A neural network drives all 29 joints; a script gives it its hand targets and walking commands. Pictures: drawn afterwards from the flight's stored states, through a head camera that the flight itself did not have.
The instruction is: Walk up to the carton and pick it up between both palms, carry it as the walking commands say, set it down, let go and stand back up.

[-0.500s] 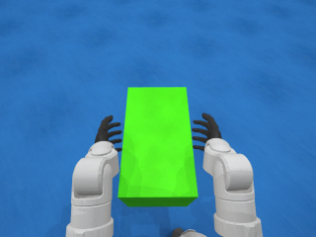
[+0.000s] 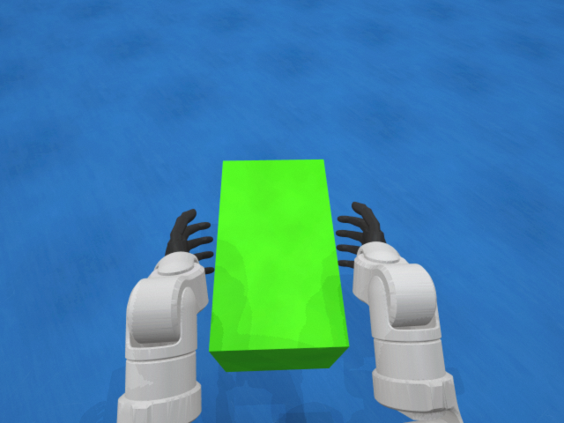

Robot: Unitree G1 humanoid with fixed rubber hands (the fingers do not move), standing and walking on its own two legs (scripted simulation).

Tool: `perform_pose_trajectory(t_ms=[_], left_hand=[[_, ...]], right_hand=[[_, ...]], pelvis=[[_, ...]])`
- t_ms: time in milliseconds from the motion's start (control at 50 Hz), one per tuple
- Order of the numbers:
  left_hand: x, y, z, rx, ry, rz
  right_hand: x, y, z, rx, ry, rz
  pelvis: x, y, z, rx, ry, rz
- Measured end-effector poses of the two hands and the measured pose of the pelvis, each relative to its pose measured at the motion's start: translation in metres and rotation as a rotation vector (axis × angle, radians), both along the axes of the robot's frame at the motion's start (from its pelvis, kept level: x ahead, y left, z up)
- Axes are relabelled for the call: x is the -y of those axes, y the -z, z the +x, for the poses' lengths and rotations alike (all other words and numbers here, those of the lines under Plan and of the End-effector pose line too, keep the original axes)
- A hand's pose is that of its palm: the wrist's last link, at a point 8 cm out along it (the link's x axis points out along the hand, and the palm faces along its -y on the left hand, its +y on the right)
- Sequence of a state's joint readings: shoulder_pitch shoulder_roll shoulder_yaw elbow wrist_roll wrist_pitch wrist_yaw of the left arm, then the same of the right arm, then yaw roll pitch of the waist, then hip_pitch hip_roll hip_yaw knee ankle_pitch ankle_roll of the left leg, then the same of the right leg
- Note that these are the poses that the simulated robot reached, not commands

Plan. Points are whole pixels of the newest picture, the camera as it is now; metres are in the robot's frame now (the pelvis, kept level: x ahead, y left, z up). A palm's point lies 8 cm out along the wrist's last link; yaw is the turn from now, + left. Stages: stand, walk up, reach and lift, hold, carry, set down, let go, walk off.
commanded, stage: carry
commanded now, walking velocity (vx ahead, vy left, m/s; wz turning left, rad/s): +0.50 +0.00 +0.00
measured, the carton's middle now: (275, 263) +0.36 +0.01 +0.00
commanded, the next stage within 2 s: none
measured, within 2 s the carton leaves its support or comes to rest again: neither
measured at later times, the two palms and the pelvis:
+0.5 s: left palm (226, 114) +0.64 +0.10 +0.08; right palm (347, 112) +0.66 -0.14 +0.08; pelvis +0.34 -0.04 +0.01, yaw +4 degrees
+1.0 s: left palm (232, 29) +1.00 +0.11 +0.10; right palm (325, 29) +0.99 -0.14 +0.10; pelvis +0.69 +0.00 +0.01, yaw -1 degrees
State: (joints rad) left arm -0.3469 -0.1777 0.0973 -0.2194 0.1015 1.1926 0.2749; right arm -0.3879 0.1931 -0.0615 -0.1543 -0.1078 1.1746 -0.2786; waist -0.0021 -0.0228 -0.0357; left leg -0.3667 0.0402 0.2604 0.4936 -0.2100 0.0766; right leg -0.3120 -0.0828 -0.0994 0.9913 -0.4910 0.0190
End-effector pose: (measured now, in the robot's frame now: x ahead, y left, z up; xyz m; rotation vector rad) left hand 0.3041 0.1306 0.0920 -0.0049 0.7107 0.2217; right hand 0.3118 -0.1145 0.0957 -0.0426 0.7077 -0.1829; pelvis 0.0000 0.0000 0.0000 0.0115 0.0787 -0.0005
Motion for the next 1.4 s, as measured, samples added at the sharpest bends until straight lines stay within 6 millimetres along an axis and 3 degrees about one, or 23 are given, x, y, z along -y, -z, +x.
perform_pose_trajectory(t_ms=[180,260,320,360,440,540,640,740,900,1020,1160,1260,1400], left_hand=[[0.023,-0.005,0.124,-0.018,0.087,-0.027],[0.034,-0.005,0.185,0.026,0.076,-0.015],[0.041,0.000,0.233,0.052,0.046,-0.003],[0.044,0.005,0.261,0.025,0.034,0.013],[0.040,0.011,0.304,-0.066,-0.001,0.011],[0.030,0.004,0.363,-0.066,-0.037,0.005],[0.019,-0.007,0.436,0.003,-0.028,-0.007],[0.006,-0.004,0.518,0.054,-0.009,-0.018],[0.014,0.001,0.623,-0.060,0.075,-0.012],[0.026,-0.006,0.711,-0.005,0.080,-0.015],[0.042,0.002,0.824,0.045,0.021,0.013],[0.041,0.010,0.881,-0.073,-0.017,0.025],[0.031,-0.003,0.970,-0.051,-0.043,0.006]], right_hand=[[0.018,-0.006,0.108,-0.021,0.049,0.000],[0.028,-0.006,0.173,0.023,0.042,0.008],[0.036,0.004,0.227,0.050,0.018,0.020],[0.038,0.012,0.257,0.028,0.010,0.038],[0.034,0.019,0.307,-0.063,-0.031,0.025],[0.025,0.012,0.374,-0.063,-0.068,0.018],[0.015,-0.002,0.448,0.006,-0.058,0.020],[0.002,-0.004,0.523,0.051,-0.031,0.002],[0.011,0.001,0.609,-0.066,0.043,-0.005],[0.023,-0.007,0.695,-0.011,0.057,0.004],[0.038,0.008,0.821,0.043,0.012,0.028],[0.037,0.019,0.886,-0.065,-0.024,0.029],[0.028,0.007,0.983,-0.044,-0.051,0.028]], pelvis=[[0.003,-0.015,0.116,-0.012,0.013,-0.043],[0.016,-0.004,0.179,-0.004,0.008,-0.040],[0.031,0.014,0.231,0.020,-0.021,-0.032],[0.036,0.014,0.258,0.020,-0.034,-0.045],[0.043,0.000,0.307,0.011,-0.060,-0.029],[0.043,-0.013,0.370,-0.003,-0.062,-0.004],[0.031,-0.010,0.442,0.003,-0.061,0.003],[0.010,0.009,0.522,0.023,-0.027,0.020],[-0.003,-0.013,0.620,0.002,0.016,-0.024],[0.007,-0.013,0.704,-0.001,0.015,-0.039],[0.036,0.017,0.823,0.029,-0.029,-0.035],[0.046,0.000,0.884,0.016,-0.062,-0.022],[0.044,-0.016,0.974,-0.002,-0.062,0.008]])
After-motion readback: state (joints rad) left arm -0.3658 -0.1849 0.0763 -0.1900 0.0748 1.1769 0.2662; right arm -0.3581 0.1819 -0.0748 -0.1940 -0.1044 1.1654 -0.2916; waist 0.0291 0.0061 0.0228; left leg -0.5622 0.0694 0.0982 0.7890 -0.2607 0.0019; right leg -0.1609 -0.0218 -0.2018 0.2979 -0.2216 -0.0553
